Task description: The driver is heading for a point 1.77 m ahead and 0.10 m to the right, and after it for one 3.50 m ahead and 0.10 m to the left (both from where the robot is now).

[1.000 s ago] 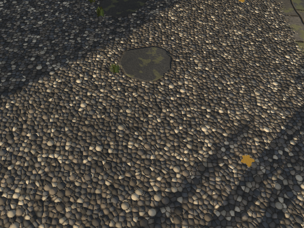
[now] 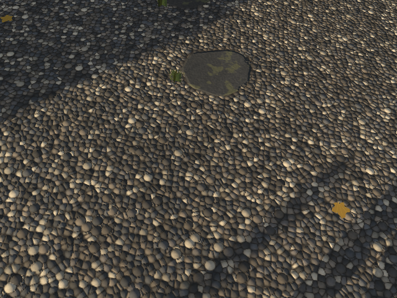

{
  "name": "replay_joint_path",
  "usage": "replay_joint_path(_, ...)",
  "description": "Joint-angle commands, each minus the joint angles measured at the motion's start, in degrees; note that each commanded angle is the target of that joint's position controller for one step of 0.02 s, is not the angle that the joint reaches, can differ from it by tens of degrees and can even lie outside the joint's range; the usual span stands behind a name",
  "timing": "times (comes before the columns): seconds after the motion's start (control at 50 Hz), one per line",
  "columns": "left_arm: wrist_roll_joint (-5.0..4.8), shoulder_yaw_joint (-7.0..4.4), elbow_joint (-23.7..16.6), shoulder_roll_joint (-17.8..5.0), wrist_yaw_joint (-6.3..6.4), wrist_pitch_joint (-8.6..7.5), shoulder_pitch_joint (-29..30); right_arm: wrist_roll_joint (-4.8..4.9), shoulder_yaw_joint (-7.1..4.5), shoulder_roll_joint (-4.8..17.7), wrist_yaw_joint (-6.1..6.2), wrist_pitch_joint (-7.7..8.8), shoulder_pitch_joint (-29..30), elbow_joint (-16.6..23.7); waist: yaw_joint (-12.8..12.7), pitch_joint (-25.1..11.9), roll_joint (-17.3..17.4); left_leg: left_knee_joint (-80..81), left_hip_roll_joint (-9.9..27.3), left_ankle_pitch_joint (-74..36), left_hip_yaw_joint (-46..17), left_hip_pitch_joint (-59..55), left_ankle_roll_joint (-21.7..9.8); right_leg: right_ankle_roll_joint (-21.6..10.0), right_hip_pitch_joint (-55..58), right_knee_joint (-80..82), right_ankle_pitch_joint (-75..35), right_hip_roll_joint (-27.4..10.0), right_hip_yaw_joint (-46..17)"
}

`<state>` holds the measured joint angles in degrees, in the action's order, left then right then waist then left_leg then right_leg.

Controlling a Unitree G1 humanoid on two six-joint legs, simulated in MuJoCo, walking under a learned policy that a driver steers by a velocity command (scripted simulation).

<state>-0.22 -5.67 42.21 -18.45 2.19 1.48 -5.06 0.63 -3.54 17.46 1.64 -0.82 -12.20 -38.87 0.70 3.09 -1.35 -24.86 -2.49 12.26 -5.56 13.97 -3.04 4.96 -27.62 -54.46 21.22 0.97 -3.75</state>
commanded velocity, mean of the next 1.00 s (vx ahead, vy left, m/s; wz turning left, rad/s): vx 0.17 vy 0.00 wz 0.20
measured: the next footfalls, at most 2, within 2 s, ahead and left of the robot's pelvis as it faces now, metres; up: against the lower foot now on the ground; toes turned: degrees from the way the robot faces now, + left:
right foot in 0.22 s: +0.07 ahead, -0.14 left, +0.00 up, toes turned +12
left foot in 0.54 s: -0.01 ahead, +0.10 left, +0.00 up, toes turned +7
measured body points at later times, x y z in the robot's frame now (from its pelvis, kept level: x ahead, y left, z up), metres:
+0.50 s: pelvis +0.00 -0.03 -0.01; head +0.03 -0.04 +0.44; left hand +0.09 +0.25 -0.11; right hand +0.19 -0.28 -0.11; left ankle -0.04 +0.11 -0.73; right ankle +0.03 -0.15 -0.75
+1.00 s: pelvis +0.15 -0.05 -0.01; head +0.17 -0.07 +0.44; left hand +0.25 +0.24 -0.10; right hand +0.26 -0.32 -0.14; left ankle +0.01 +0.08 -0.67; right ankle +0.20 -0.13 -0.75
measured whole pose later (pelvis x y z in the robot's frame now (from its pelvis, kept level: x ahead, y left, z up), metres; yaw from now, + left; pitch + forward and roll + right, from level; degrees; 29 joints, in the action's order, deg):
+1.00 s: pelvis +0.15 -0.05 -0.01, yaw +11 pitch +1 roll +1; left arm -0.3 -2.3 41.9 -16.7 -2.1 -5.0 -11.7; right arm 2.0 -2.9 17.5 0.3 3.4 -21.4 -42.6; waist 1.3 0.9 1.6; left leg -62.3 1.2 23.7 -3.2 19.0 -0.7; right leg -3.0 -18.7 -31.6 13.8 1.2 2.8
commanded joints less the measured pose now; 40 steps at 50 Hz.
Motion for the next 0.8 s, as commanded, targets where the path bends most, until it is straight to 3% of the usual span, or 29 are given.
replay_joint_path(0.02, -0.11, -0.43, -4.5, -3.2, -0.2, -1.28, 2.9, 0.01, -3.15, 10.8, 0.49, 0.04, 0.5, 4.3, 0.9, -6.4, 9.5, 4.8, 12.8, -14.9, -15.1, -8.4, -10.2, 0.6, -2.3, 7.0, -0.8, 0.3, -0.8)
replay_joint_path(0.14, -0.63, -0.81, -4.4, -4.4, -1.46, -2.87, -0.1, 0.19, -3.28, 10.8, -0.31, -0.92, 3.8, 6.1, 0.5, -7.5, 11.5, 1.7, 12.1, -17.4, -21.2, -5.9, -9.5, -0.8, 5.6, 18.0, -0.2, 1.6, -0.7)
replay_joint_path(0.18, -0.48, -0.82, -3.5, -4.1, -2.12, -3.48, -3.2, 0.73, -2.77, 9.6, -0.09, -1.31, 5.5, 6.7, -1.4, -8.8, 11.1, -1.3, 10.4, -18.2, -21.0, -5.3, -7.2, -2.1, 11.7, 28.3, -7.8, 1.4, 0.6)
replay_joint_path(0.2, -0.03, -0.91, -3.1, -4.3, -2.25, -3.68, -4.3, 0.82, -2.38, 8.5, 0.13, -1.38, 5.0, 6.6, -1.8, -8.9, 10.0, -2.8, 8.6, -13.6, -20.1, -3.0, -4.9, -3.3, 16.4, 33.9, -14.9, -0.3, 0.1)
replay_joint_path(0.22, 1.04, -1.28, -3.8, -7.1, -2.06, -3.68, -4.8, -0.2, -1.56, 6.0, 0.16, -1.22, 2.5, 6.5, -0.5, -10.0, 2.8, -9.4, 4.7, -2.1, -15.8, 1.8, -1.6, -6.3, 22.0, 35.8, -20.6, -9.0, -8.1)
replay_joint_path(0.24, 2.02, -1.61, -4.6, -10.8, -1.81, -3.22, -2.6, -0.7, -1.14, 4.6, 0.09, -0.71, -0.5, 6.8, 2.9, -7.4, -10.5, -18.4, -4.7, 19.5, -6.5, 11.9, 2.0, -14.3, 23.9, 36.1, -33.5, -18.3, -19.7)
replay_joint_path(0.26, 2.61, -1.1, -4.5, -8.6, -1.96, -3.55, -3.4, -1.09, -2.42, 8.7, 0.33, -0.22, 0.5, 7.0, 0.9, -7.4, -11.8, -30.3, -2.7, 26.9, -5.2, 13.7, 4.7, -22.5, 19.1, 37.4, -31.5, -24.4, -26.6)
replay_joint_path(0.28, 1.93, -0.56, -4.9, -7.1, -1.9, -3.8, -2.0, -0.35, -3.57, 11.7, 0.41, -0.25, 0.8, 5.9, 0.6, -5.7, -7.7, -37.3, -1.7, 23.9, -5.8, 14.6, 5.6, -22.3, 18.1, 37.5, -27.5, -22.0, -23.2)
replay_joint_path(0.3, 1.11, -0.22, -4.8, -6.1, -1.7, -3.74, -0.3, -0.26, -3.76, 11.1, 0.44, -0.59, 0.7, 4.9, 1.2, -4.9, -5.7, -39.6, -1.3, 20.4, -5.8, 15.3, 6.4, -19.5, 18.0, 36.8, -23.9, -18.3, -18.3)
replay_joint_path(0.34, 0.07, 0.76, -4.5, -4.2, -1.44, -3.62, 0.6, -0.35, -2.91, 7.7, 0.47, -1.32, 0.6, 4.0, 0.9, -4.0, -5.8, -38.7, -0.9, 16.0, -5.8, 15.2, 7.9, -17.1, 18.5, 35.9, -24.9, -14.6, -12.9)
replay_joint_path(0.4, 0.47, 1.14, -3.4, -3.7, -1.22, -2.9, -0.7, -0.28, -1.16, 3.5, -0.01, -1.1, 2.5, 4.7, -0.2, -5.7, -7.9, -25.5, 1.5, 14.2, -0.2, 9.7, 8.8, -16.5, 20.2, 34.7, -29.0, -11.6, -7.4)
replay_joint_path(0.44, 0.47, 0.82, -2.8, -5.2, -1.23, -2.21, -2.5, -0.14, -0.49, 2.4, -0.25, -0.84, 4.4, 5.1, -2.1, -6.5, -9.5, -16.2, 2.3, 14.7, 2.8, 5.2, 8.7, -16.8, 20.6, 33.7, -31.0, -11.7, -7.3)
replay_joint_path(0.48, -0.05, 0.92, -2.3, -5.9, -1.4, -1.7, -4.0, 0.34, -0.65, 3.1, -0.37, -0.83, 2.1, 3.6, -1.8, -7.4, -8.8, -5.2, 1.5, 7.7, 5.1, -1.0, 7.5, -16.3, 19.0, 34.8, -16.0, -11.3, -8.2)
replay_joint_path(0.52, -0.68, 1.08, -1.6, -6.5, -1.59, -1.79, -5.9, -0.05, -0.94, 4.4, -0.42, -0.56, 0.3, 2.3, -1.2, -5.3, -7.4, 2.0, 0.0, 3.3, 6.9, -8.3, 4.6, -13.8, 12.5, 35.8, 0.7, -9.9, -8.8)
replay_joint_path(0.54, -0.15, 1.66, -1.7, -5.3, -1.83, -2.34, -5.4, -0.16, -1.01, 5.4, -0.14, -0.21, -1.5, 2.4, -0.3, -5.4, -5.4, 0.7, 3.0, 4.9, 3.2, -12.6, 2.4, -11.7, 7.6, 34.0, 6.1, -9.0, -8.4)
replay_joint_path(0.56, 0.44, 2.55, -3.2, -2.2, -2.11, -3.26, -3.6, -0.85, -1.9, 9.0, -0.02, 0.22, -4.7, 1.5, 0.2, -5.1, 2.7, 0.5, 8.0, 13.5, -4.2, -13.8, -1.8, -8.4, 1.1, 27.0, 9.0, -3.7, -1.7)
replay_joint_path(0.58, 0.02, 2.96, -4.6, -0.9, -2.16, -4.27, -0.1, -0.92, -2.63, 10.6, -0.6, 0.84, -8.5, 0.4, 2.6, -3.6, 11.4, 8.2, 13.7, 26.3, -15.0, -10.8, -7.2, -5.2, -1.8, 16.1, 7.0, 1.5, 6.3)
replay_joint_path(0.6, -1.05, 2.35, -6.0, -2.8, -2.1, -5.0, 3.2, -1.03, -2.47, 10.7, -0.95, 1.63, -8.9, 0.3, 4.3, 2.0, 14.3, 14.9, 19.3, 30.9, -24.9, -8.7, -11.2, -5.0, -7.4, 10.0, 8.0, 0.7, 5.7)
replay_joint_path(0.62, -1.82, 1.55, -6.6, -4.5, -2.12, -5.49, 4.4, -1.35, -2.07, 9.5, -0.75, 2.61, -9.6, -0.2, 4.5, 5.2, 14.4, 16.7, 21.5, 29.3, -28.4, -8.6, -12.7, -5.8, -12.4, 2.4, 10.9, -1.6, 2.6)
replay_joint_path(0.64, -2.08, 1.05, -6.2, -5.2, -2.33, -5.86, 2.5, -0.9, -1.73, 8.4, -0.6, 3.48, -9.4, -0.5, 3.4, 5.6, 13.9, 16.4, 21.6, 26.3, -27.9, -11.4, -12.6, -6.7, -16.5, -1.7, 10.5, -3.1, 1.3)
replay_joint_path(0.68, -1.6, 1.24, -5.8, -4.0, -3.33, -6.76, 1.9, -0.06, -1.33, 7.0, -0.47, 4.25, -8.9, -0.4, 2.8, 4.2, 9.9, 15.9, 19.3, 17.8, -21.7, -16.3, -10.3, -8.0, -19.7, 0.0, 3.8, -5.5, 0.9)
replay_joint_path(0.74, -0.62, 2.58, -5.8, -0.7, -4.98, -7.39, 3.7, 0.13, -1.6, 7.6, -0.77, 3.97, -7.6, 0.1, 3.1, 1.4, 9.3, 15.4, 14.1, 4.9, -10.1, -11.1, -7.8, -6.8, -7.7, 11.5, -4.4, -3.8, 5.1)
replay_joint_path(0.8, -1.17, 2.65, -5.9, -1.6, -5.54, -6.92, 3.2, 0.7, -2.09, 9.2, -1.39, 3.91, -8.8, 0.0, 2.8, 0.6, 10.1, 15.1, 14.2, 3.4, -7.4, -5.0, -7.8, -5.7, 3.4, 18.1, -9.5, -1.8, 6.7)
Velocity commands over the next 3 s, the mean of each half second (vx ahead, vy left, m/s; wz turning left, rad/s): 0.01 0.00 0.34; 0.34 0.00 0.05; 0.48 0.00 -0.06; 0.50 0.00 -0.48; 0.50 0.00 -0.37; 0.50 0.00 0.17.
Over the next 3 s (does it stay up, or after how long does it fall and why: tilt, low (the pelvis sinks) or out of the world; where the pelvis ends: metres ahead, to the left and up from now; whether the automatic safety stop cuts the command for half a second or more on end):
stays up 1.24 -0.13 -0.02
